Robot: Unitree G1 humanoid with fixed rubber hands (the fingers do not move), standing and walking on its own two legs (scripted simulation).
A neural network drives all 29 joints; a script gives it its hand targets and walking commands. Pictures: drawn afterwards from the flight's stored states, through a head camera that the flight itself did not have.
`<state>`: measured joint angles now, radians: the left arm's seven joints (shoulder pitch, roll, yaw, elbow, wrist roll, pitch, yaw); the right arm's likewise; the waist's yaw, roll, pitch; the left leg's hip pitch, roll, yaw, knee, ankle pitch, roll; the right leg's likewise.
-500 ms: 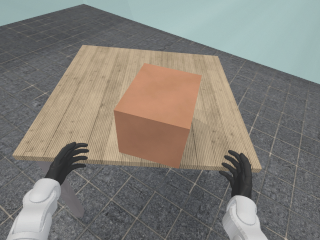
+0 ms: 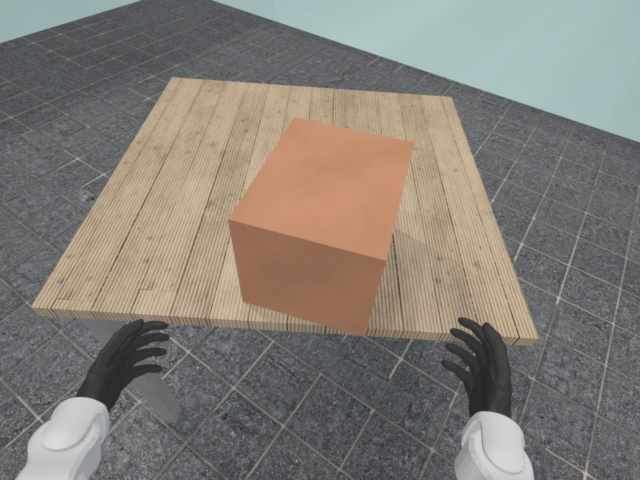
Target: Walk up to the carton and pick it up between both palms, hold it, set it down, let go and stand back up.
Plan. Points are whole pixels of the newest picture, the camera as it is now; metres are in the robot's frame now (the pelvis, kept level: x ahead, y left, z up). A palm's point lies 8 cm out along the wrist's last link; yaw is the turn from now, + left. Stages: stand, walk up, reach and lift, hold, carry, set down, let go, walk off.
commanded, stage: set down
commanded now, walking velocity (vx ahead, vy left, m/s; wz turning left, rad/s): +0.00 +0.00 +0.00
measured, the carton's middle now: (327, 222) +0.51 -0.01 +0.02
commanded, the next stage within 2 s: let go in 1.74 s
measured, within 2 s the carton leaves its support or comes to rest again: neither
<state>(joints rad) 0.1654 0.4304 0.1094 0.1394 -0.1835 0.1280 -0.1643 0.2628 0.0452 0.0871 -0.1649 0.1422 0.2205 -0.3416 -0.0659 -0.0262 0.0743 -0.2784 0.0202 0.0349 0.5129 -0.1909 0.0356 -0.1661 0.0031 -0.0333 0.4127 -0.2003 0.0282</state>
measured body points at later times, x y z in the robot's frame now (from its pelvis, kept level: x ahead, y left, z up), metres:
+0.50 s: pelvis +0.02 -0.01 +0.00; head +0.05 +0.01 +0.45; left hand +0.25 +0.26 -0.01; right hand +0.23 -0.19 +0.00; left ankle +0.06 +0.09 -0.74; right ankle +0.02 -0.14 -0.74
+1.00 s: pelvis +0.03 -0.01 +0.00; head +0.06 -0.01 +0.45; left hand +0.23 +0.25 -0.04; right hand +0.21 -0.21 -0.05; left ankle +0.06 +0.09 -0.74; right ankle +0.02 -0.14 -0.74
